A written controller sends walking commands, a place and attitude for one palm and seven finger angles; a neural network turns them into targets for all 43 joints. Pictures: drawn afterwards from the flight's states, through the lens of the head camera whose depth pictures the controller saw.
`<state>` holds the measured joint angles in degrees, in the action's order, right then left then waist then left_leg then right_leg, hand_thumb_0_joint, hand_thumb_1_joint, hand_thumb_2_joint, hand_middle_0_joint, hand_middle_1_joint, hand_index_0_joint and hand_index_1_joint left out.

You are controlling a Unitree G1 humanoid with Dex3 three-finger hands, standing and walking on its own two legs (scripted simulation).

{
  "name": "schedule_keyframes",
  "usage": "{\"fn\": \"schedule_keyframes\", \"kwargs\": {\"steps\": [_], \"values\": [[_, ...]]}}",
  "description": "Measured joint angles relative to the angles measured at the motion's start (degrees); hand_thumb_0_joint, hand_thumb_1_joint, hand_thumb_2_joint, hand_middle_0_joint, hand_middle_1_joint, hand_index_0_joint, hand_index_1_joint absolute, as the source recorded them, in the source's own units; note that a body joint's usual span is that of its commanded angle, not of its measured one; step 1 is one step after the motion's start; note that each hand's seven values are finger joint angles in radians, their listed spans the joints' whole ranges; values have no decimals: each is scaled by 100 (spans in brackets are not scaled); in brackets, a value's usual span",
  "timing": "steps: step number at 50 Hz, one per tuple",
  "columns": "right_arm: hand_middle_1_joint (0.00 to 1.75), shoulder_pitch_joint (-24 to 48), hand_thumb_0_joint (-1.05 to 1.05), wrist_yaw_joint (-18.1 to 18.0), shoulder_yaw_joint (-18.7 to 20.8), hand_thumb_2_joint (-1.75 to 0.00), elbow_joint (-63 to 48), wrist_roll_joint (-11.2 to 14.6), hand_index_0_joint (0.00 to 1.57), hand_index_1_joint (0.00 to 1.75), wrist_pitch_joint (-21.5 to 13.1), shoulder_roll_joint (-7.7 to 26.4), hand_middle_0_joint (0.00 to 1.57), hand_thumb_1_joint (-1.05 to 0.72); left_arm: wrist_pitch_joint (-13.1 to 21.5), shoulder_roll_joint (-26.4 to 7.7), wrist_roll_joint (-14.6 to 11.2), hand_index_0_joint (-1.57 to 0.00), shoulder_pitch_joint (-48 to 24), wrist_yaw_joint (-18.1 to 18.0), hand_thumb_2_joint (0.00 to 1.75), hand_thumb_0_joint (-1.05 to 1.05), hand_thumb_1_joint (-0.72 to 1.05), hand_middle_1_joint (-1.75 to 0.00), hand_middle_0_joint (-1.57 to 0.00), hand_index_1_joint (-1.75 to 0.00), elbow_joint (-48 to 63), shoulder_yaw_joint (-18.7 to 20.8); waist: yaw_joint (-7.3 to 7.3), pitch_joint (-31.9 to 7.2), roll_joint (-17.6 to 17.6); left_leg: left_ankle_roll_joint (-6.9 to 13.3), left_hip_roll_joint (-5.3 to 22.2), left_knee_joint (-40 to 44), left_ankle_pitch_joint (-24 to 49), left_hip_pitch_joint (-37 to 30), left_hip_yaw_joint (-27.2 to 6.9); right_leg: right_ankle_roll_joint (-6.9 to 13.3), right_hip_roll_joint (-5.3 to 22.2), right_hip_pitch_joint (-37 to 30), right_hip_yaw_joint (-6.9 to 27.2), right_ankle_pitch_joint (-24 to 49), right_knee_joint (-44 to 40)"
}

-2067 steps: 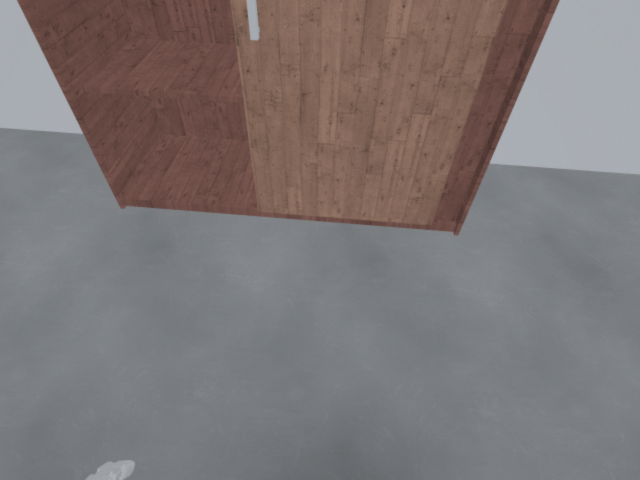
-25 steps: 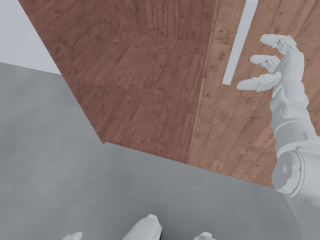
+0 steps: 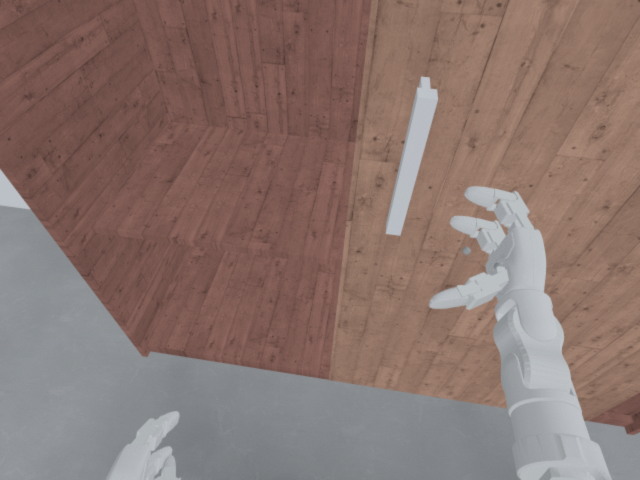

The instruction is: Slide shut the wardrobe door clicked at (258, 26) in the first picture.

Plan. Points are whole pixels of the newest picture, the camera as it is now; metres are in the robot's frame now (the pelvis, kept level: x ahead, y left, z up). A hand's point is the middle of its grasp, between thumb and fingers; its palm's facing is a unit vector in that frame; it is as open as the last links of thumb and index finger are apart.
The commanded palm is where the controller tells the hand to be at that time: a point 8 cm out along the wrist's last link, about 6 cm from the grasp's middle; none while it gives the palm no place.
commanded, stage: slip the hand off the handle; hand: right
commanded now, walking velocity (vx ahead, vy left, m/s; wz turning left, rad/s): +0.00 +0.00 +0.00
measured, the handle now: (407, 163) +0.49 -0.06 +0.16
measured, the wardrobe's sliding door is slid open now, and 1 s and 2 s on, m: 0.59 0.59 0.59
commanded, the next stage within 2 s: draw the hand back to the body in 0.46 s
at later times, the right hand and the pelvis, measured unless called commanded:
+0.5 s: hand (477, 273) +0.34 -0.14 +0.12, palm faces +0.03 +1.00 +0.03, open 14.7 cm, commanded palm +0.31 -0.19 +0.11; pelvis +0.02 +0.02 +0.00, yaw -2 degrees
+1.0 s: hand (530, 316) +0.28 -0.18 +0.14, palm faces +0.07 +1.00 -0.02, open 14.7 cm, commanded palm +0.24 -0.22 +0.14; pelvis +0.00 +0.01 +0.01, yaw -2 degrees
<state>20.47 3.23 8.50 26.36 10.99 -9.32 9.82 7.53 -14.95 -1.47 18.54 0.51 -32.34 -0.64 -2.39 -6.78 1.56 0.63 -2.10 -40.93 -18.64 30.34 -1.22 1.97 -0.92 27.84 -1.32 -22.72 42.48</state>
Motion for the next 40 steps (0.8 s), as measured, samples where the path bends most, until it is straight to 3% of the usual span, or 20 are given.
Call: {"fn": "schedule_keyframes", "kwargs": {"steps": [7,13,22,32,40], "values": [[115,-1191,-2,163,-271,-20,-1447,71,25,115,552,-51,25,55,-92,98,-46,-20,-398,-35,90,1,91,-30,-20,-30,220,-64,307,-5,63,68,11,139,-132,-408,168,-67,-6,-369,179,-50,-176],[115,-1172,-2,275,-421,-20,-1615,114,25,115,748,29,25,56,-20,93,-39,-20,-670,-192,90,1,90,-30,-20,-30,119,-134,426,71,80,132,39,113,-205,-531,387,-128,-29,-401,398,-75,-97],[115,-928,-2,435,-273,-20,-1167,223,25,115,740,73,25,55,-16,128,-59,-21,-529,-231,90,1,90,-30,-20,-30,-23,-207,318,-46,81,164,16,69,-210,-506,323,-164,-5,-449,333,-57,-151],[115,-1452,-2,403,-5,-20,-1359,211,25,115,335,193,25,55,52,29,-106,-20,-86,-198,90,1,90,-30,-20,-30,-207,-57,211,-52,54,155,-40,162,-91,-544,183,-157,48,-546,189,17,-265],[115,-1941,-2,391,85,-20,-1822,289,25,115,275,313,25,55,261,2,-159,-20,-104,-253,90,1,90,-30,-20,-30,-301,-12,210,-16,99,115,-44,320,44,-678,138,-112,53,-655,146,102,-351]]}}
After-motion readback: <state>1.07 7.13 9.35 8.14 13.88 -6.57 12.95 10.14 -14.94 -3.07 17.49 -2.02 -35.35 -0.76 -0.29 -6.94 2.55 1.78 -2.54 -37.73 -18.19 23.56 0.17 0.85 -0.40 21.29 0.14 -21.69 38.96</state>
